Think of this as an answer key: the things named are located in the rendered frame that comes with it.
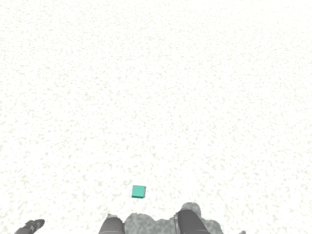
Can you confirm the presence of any small box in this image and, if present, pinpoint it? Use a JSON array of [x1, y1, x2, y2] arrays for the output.
[[132, 185, 144, 198]]

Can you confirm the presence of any left robot hand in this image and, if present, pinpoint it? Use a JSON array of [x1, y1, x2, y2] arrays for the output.
[[14, 219, 45, 234]]

